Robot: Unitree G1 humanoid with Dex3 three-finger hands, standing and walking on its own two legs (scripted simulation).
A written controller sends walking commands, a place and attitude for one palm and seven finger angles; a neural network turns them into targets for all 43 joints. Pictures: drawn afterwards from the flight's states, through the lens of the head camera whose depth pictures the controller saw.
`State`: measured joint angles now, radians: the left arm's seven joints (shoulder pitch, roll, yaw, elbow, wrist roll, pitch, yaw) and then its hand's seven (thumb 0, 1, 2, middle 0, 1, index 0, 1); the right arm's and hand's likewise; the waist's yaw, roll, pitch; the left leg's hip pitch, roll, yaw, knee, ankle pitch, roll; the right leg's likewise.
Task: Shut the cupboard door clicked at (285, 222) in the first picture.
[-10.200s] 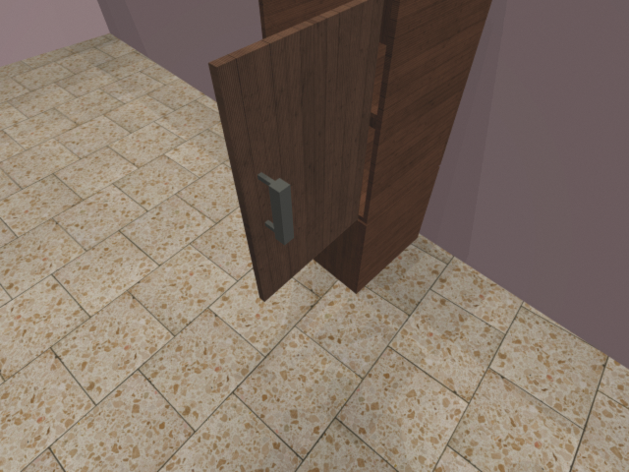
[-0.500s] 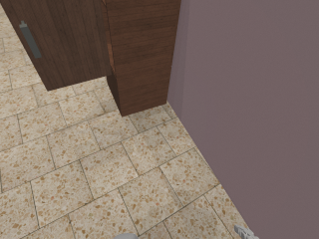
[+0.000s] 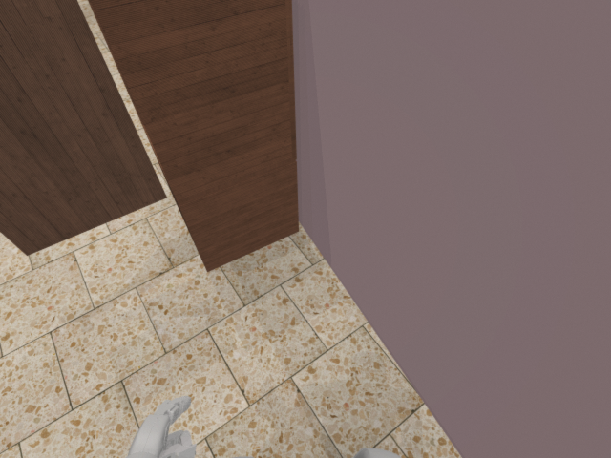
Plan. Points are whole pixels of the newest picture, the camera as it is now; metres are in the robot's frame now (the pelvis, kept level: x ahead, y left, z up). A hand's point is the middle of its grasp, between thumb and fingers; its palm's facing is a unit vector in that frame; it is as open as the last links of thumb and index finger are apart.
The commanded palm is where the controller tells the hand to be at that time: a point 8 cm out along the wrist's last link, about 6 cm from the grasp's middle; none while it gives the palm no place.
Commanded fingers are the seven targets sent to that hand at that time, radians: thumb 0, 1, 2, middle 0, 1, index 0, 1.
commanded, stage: turn to face it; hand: left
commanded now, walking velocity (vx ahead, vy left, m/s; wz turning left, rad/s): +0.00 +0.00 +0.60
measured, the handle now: out of the picture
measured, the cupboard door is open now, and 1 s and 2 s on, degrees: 93 93 93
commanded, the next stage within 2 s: take the last steps up to it in 0.94 s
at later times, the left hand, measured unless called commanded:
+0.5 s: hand out of the picture +0.10 +0.27 -0.18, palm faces +0.29 -0.93 -0.23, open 7.4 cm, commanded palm none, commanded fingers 0.00 0.90 0.90 -0.20 -0.30 -0.20 -0.30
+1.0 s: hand out of the picture +0.13 +0.19 -0.14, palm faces +0.42 -0.87 -0.25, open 7.4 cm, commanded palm none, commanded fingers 0.00 0.90 0.90 -0.20 -0.30 -0.20 -0.30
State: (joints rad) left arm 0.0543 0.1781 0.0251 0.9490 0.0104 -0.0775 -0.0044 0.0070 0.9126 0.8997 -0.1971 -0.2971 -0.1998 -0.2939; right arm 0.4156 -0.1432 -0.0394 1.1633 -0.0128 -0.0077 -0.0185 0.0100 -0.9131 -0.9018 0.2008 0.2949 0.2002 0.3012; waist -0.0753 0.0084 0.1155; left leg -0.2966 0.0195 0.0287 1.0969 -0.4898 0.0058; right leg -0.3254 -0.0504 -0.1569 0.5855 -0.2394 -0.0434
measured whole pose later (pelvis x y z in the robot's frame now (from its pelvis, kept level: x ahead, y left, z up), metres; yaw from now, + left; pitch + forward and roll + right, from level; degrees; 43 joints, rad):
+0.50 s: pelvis +0.09 +0.05 +0.00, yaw +14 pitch +2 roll -1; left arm 0.19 0.26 0.07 0.96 0.02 0.04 0.01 0.01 0.91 0.90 -0.20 -0.30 -0.20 -0.29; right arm 0.09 -0.23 -0.05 0.89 -0.03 0.01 -0.01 0.00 -0.91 -0.90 0.20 0.29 0.20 0.30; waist 0.02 -0.04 0.08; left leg -0.38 -0.02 0.07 0.56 -0.21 0.09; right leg -0.50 -0.09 -0.03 1.16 -0.42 0.08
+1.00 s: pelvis +0.14 -0.01 +0.01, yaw +26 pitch +0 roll +2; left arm 0.19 0.15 0.02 0.92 0.01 0.00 0.03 0.01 0.91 0.90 -0.20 -0.30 -0.20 -0.29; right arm 0.20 -0.23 -0.08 1.00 -0.02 0.08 0.01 0.01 -0.91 -0.90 0.20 0.29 0.20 0.30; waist -0.03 0.03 0.09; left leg -0.49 -0.04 -0.02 1.05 -0.43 -0.04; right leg -0.20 -0.04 -0.07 0.51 -0.31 -0.03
